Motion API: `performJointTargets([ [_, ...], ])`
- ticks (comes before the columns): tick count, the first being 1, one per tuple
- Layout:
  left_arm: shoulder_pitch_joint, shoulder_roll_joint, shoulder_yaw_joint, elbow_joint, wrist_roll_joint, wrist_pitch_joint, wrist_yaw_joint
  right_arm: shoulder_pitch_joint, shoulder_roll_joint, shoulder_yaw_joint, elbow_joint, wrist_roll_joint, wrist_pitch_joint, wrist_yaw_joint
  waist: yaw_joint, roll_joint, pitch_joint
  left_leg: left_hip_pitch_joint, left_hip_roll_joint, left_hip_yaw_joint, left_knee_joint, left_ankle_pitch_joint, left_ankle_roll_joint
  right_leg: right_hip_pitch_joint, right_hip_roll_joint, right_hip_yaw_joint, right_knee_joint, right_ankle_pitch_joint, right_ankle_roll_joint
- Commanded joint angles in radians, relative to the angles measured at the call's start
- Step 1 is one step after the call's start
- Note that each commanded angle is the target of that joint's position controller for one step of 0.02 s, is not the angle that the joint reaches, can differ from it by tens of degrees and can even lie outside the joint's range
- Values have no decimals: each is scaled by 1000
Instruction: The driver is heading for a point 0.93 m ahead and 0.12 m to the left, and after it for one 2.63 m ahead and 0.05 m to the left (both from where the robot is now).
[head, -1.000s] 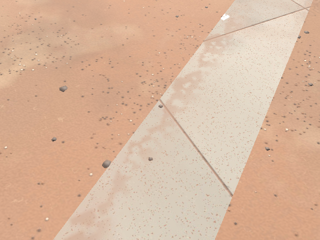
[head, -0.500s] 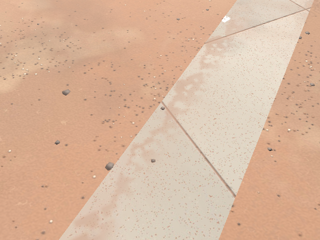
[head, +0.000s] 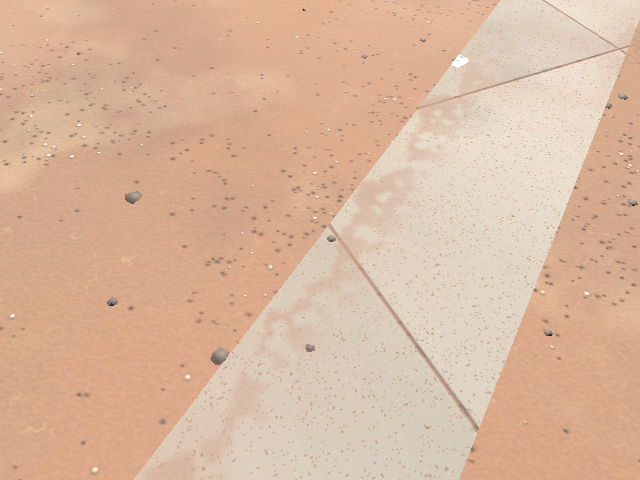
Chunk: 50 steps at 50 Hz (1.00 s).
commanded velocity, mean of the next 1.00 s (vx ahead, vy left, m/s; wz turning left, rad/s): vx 0.46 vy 0.00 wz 0.00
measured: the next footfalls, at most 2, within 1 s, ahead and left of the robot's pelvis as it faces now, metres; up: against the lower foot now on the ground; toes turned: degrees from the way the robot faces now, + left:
left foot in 0.02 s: +0.07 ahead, +0.11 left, +0.00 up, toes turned +4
right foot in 0.52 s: +0.45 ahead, -0.12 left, +0.00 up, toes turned -3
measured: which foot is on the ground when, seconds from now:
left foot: up 0.00-0.00, down 0.02-0.54, up 0.56-1.00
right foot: down 0.00-0.02, up 0.04-0.50, down 0.52-1.00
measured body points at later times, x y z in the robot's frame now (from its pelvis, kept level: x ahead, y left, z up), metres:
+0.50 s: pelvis +0.24 -0.01 -0.01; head +0.28 +0.00 +0.43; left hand +0.48 +0.21 -0.11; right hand +0.13 -0.25 -0.15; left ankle +0.03 +0.11 -0.73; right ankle +0.41 -0.11 -0.73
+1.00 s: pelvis +0.53 +0.00 +0.01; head +0.55 +0.00 +0.46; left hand +0.49 +0.26 -0.14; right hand +0.73 -0.23 -0.10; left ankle +0.71 +0.14 -0.70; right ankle +0.41 -0.12 -0.73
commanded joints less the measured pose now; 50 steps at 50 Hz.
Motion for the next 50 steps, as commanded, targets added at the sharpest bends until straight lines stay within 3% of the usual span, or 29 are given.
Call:
performJointTargets([
  [1,-120,80,1,-85,6,-17,-8,348,-155,-54,66,-6,-6,-7,-199,167,14,441,130,-245,-214,-27,68,-451,-14,-16,335,204,-74],
  [2,-111,-16,-20,-128,4,-39,-5,448,-247,-60,69,-18,-18,1,-188,392,-76,576,361,-755,-420,-121,228,-682,113,-1,662,-126,-39],
  [3,-145,33,-9,-141,-24,-56,-8,372,-182,-33,64,-30,-36,4,-145,260,-31,511,404,-832,-441,-253,254,-776,49,125,844,-125,-66],
  [4,-189,64,-5,-160,-35,-65,-16,268,-126,-13,29,-27,-47,8,-111,182,44,441,369,-703,-430,-254,211,-833,-5,132,878,-21,-99],
  [5,-194,77,1,-155,-27,-68,-17,187,-97,2,3,-29,-50,15,-78,122,72,375,315,-558,-437,-157,167,-810,-49,114,843,89,-110],
  [6,-190,86,11,-150,-11,-67,-13,142,-89,10,-15,-32,-49,20,-53,102,83,311,271,-449,-449,-39,135,-759,-76,106,769,163,-110],
  [8,-176,86,21,-141,-4,-50,-17,170,-63,23,-9,-38,-40,16,-33,121,79,257,204,-297,-465,141,99,-669,-93,79,675,227,-96],
  [11,-264,57,17,-174,5,-33,-21,244,-100,22,4,-42,-34,-4,-42,98,94,265,196,-223,-482,330,117,-710,-89,47,556,299,-58],
  [14,-413,38,4,-229,7,-34,-29,257,-116,21,-12,-42,-26,-19,-67,95,116,248,179,-167,-504,364,113,-694,-68,26,332,412,-38],
  [20,-590,47,-12,-294,-4,-44,-64,340,-126,9,1,-23,-15,-26,-99,107,160,359,216,-117,-492,383,105,-645,-26,1,103,463,-66],
  [22,-590,67,-8,-306,-5,-51,-76,330,-140,0,-2,-23,-7,-26,-75,119,140,425,237,-104,-431,515,92,-601,-7,-8,64,406,-94],
  [23,-551,90,1,-302,-4,-53,-78,315,-155,-5,-8,-25,-4,-27,-44,139,101,447,240,-96,-373,683,81,-522,19,-24,58,371,-110],
  [24,-472,123,17,-285,-3,-54,-75,301,-170,-10,-13,-28,2,-27,3,167,37,459,236,-85,-273,879,70,-401,57,-48,67,340,-129],
  [25,-297,166,42,-233,-5,-52,-70,280,-165,-8,-21,-32,10,-26,92,174,-62,415,195,-51,-76,996,46,-180,93,-70,60,340,-158],
  [26,-102,225,64,-185,3,-48,-60,264,-144,4,-44,-40,11,-22,166,133,-192,189,153,-33,213,798,13,151,-31,73,98,332,-212],
  [27,21,313,81,-154,27,-43,-57,395,1,43,-58,-33,-11,-6,97,-143,-385,-209,-46,-47,643,157,-55,523,-312,603,-12,77,-384],
  [28,8,238,54,-151,27,-41,-58,355,-37,35,-44,-12,-46,2,112,-156,-428,-321,-76,-221,796,-210,-32,523,-345,833,-183,27,-378],
  [29,-100,187,38,-162,15,-46,-58,243,-111,14,-87,15,-62,4,88,-132,-250,-420,-12,-203,844,-167,-14,384,-309,662,-194,59,-315],
  [30,-204,143,23,-188,13,-50,-59,170,-129,11,-110,16,-67,-4,54,-36,-148,-398,48,-171,803,-70,-5,199,-275,502,-212,169,-279],
  [31,-268,112,13,-193,23,-57,-64,141,-127,1,-114,2,-61,-15,14,23,-86,-344,89,-154,734,1,-4,37,-238,394,-241,256,-257],
  [32,-297,82,3,-190,33,-63,-69,165,-111,-6,-110,-8,-44,-22,-28,9,-57,-271,123,-160,680,39,0,-71,-196,309,-271,292,-238],
  [34,-279,80,1,-168,35,-64,-70,205,-65,-4,-105,-11,-15,-26,-58,-27,-31,-214,140,-152,613,54,-2,-167,-167,239,-322,301,-248],
  [37,-222,131,9,-147,34,-65,-45,101,-86,-11,-150,-24,-1,-31,-54,-15,29,-310,156,-138,471,159,-36,-187,-163,186,-374,329,-264],
  [39,-177,145,11,-138,32,-60,-30,17,-91,-13,-179,-32,-4,-27,-32,-3,44,-377,156,-134,342,272,-52,-140,-163,169,-382,350,-256],
  [43,-109,160,14,-127,18,-52,-18,-126,-72,-4,-216,-25,-14,-11,11,-9,62,-343,106,-89,88,430,-60,-89,-135,99,-382,365,-218],
  [47,-38,171,20,-96,8,-38,-15,-233,-74,6,-253,-15,-19,12,45,-11,94,-350,81,-80,-32,399,-50,30,-177,90,-337,359,-211],
  [50,-39,186,31,-89,5,-23,-11,-232,-102,1,-272,-12,-28,28,19,-26,86,-309,64,-78,-84,292,-14,115,-222,105,-268,428,-189],
])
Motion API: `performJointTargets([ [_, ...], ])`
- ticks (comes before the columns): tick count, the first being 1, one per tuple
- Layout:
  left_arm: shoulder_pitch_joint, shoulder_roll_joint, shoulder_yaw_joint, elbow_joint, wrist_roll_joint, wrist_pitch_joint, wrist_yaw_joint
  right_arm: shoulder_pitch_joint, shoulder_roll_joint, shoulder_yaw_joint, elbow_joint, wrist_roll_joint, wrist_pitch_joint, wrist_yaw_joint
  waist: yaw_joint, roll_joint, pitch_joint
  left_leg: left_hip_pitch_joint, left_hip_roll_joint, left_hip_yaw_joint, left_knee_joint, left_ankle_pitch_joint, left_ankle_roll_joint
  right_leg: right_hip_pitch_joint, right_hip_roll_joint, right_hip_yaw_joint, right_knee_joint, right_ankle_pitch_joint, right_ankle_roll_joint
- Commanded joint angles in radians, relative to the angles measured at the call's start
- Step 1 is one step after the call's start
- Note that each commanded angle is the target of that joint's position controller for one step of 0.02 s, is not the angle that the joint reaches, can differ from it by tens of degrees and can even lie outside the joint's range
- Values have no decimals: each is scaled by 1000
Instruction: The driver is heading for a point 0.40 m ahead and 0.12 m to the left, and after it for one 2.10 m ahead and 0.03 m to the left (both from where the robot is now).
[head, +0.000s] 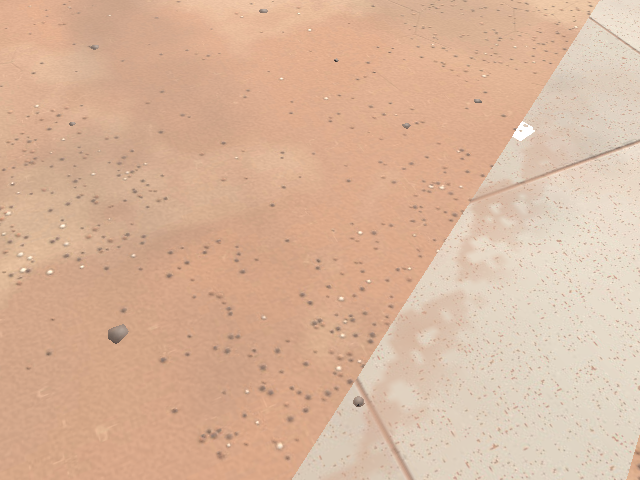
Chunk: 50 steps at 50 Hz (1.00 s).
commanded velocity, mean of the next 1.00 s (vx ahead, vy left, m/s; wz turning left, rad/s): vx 0.26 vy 0.00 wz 0.00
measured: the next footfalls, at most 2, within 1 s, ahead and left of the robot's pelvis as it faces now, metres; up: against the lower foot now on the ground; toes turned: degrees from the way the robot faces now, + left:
left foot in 0.06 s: +0.22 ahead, +0.13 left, +0.00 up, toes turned +3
right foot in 0.56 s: +0.49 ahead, -0.08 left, +0.00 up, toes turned -2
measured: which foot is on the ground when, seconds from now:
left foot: up 0.00-0.04, down 0.06-0.58, up 0.60-0.86, down 0.88-1.00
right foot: down 0.00-0.06, up 0.08-0.54, down 0.56-1.00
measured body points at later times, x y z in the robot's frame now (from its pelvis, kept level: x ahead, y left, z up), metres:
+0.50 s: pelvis +0.27 +0.04 +0.01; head +0.29 +0.04 +0.45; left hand +0.45 +0.28 -0.11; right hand +0.26 -0.22 -0.14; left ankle +0.18 +0.13 -0.74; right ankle +0.45 -0.10 -0.70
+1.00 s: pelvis +0.38 +0.03 +0.00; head +0.38 +0.04 +0.45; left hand +0.48 +0.27 -0.15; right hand +0.41 -0.23 -0.15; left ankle +0.37 +0.16 -0.74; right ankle +0.45 -0.08 -0.74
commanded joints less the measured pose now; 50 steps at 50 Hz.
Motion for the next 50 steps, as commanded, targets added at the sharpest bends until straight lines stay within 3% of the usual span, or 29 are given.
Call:
performJointTargets([
  [1,9,176,40,-24,-4,9,8,-43,-107,-24,-72,4,-23,14,-57,-115,58,48,-25,15,-46,-97,38,8,-315,130,34,436,-151],
  [3,-22,145,28,-39,1,19,8,235,-187,-68,12,-2,-26,6,-187,-94,-111,433,-68,46,-51,-101,89,-77,-226,54,369,673,-101],
  [4,4,102,8,-65,25,17,8,414,-276,-89,45,-13,-23,-4,-222,70,-271,734,147,-222,-47,-109,156,-296,-150,-1,725,357,-61],
  [5,119,-26,-24,-62,10,-9,-5,440,-310,-91,62,-19,-22,8,-146,327,-371,1004,315,-707,-221,-318,306,-669,32,79,1013,-258,-16],
  [6,39,95,1,-59,-16,-32,-8,402,-208,-63,50,-10,-27,11,-175,190,-307,962,282,-701,-266,-404,261,-783,-27,192,1124,-259,-38],
  [7,-59,139,12,-90,-31,-45,-9,315,-161,-49,29,-8,-30,8,-164,130,-184,836,252,-542,-269,-337,214,-832,-77,170,1124,-160,-59],
  [8,-102,135,13,-97,-25,-46,-1,232,-140,-39,10,-15,-31,9,-130,32,-123,691,220,-425,-289,-213,194,-783,-133,145,1080,-61,-59],
  [9,-123,127,21,-99,-10,-38,5,187,-113,-31,6,-25,-32,11,-103,13,-73,575,184,-340,-317,-133,187,-739,-164,139,1018,-4,-55],
  [11,-86,91,23,-93,-6,-12,5,189,-85,-22,20,-34,-35,14,-62,45,-57,485,146,-255,-369,-75,183,-654,-194,141,951,45,-53],
  [15,-176,78,26,-126,7,9,9,260,-139,-33,49,-27,-34,-9,-66,10,4,477,142,-171,-426,30,199,-751,-205,123,786,165,-16],
  [17,-230,70,25,-145,15,8,7,271,-136,-28,54,-30,-25,-21,-68,10,23,476,118,-100,-404,246,179,-752,-186,104,662,249,4],
  [20,-315,34,10,-165,15,2,-2,294,-136,-23,65,-27,-13,-31,-93,32,17,437,52,16,-370,384,130,-614,-126,44,450,393,4],
  [23,-370,41,5,-177,12,5,-12,332,-137,-20,92,-23,1,-35,-114,48,12,505,73,10,-326,377,128,-570,-95,44,356,428,-5],
  [26,-351,84,12,-177,19,-5,-24,307,-145,-26,103,-17,17,-41,-86,62,-7,598,115,-32,-226,405,118,-538,-82,63,294,335,-43],
  [28,-210,141,35,-126,34,-16,-20,290,-146,-28,100,-13,24,-44,-20,21,-82,608,49,-14,-50,417,67,-337,-59,48,177,534,-79],
  [29,-127,206,48,-107,51,-17,-15,340,-116,-18,91,-33,19,-42,-29,-70,-200,475,-16,14,133,178,25,-81,-186,157,272,974,-132],
  [30,-83,192,37,-96,56,-3,-9,482,-12,15,126,-36,13,-33,-64,-248,-345,224,-111,19,422,-393,-39,213,-406,379,314,1184,-315],
  [31,-65,111,14,-89,32,10,-13,466,-44,10,139,-18,20,-28,-41,-240,-407,174,-124,-59,554,-744,-63,193,-443,482,250,1040,-360],
  [32,-131,111,9,-100,19,15,-17,391,-109,-9,118,1,32,-29,-43,-178,-315,127,-84,-89,605,-736,-64,69,-403,445,196,764,-319],
  [33,-215,102,4,-118,21,19,-12,316,-116,-14,102,6,49,-41,-57,-120,-211,100,-55,-70,593,-686,-69,-62,-363,394,148,558,-273],
  [35,-327,93,-2,-137,37,27,-3,283,-100,-21,96,-12,86,-64,-102,-126,-105,184,-9,-62,454,-588,-78,-307,-302,316,54,270,-211],
  [38,-346,97,2,-132,50,42,7,314,-55,-13,119,-20,102,-79,-119,-172,-97,337,-33,-14,252,-489,-74,-429,-240,231,9,139,-191],
  [41,-345,99,1,-120,25,53,15,330,-51,-13,142,-28,105,-70,-138,-159,-108,464,-54,23,54,-268,-50,-467,-220,201,4,-71,-159],
  [43,-309,74,-7,-97,16,59,17,308,-64,-13,138,-51,109,-63,-132,-127,-55,494,-41,12,-51,-228,-17,-507,-183,185,4,-257,-83],
  [44,-291,73,-7,-89,20,62,16,289,-89,-13,123,-54,108,-64,-113,-91,-4,450,10,-43,-130,-289,9,-508,-156,167,40,-270,-46],
  [45,-259,73,-1,-90,19,66,19,262,-147,-25,129,-40,104,-67,-62,23,42,301,11,-55,-157,-490,34,-432,-93,98,69,-193,-19],
  [47,-260,73,-1,-81,26,66,27,225,-92,-14,133,-37,81,-65,-55,81,59,166,5,-64,-238,-574,7,-266,-79,73,160,-27,-14],
  [48,-246,65,-2,-72,27,67,29,208,-91,-14,134,-36,71,-64,-46,88,54,166,1,-60,-242,-529,-11,-238,-80,69,179,21,-22],
  [50,-229,71,0,-55,29,68,28,219,-74,-11,138,-32,55,-62,-53,49,39,216,-7,-49,-220,-445,-24,-244,-83,67,191,73,-36],
])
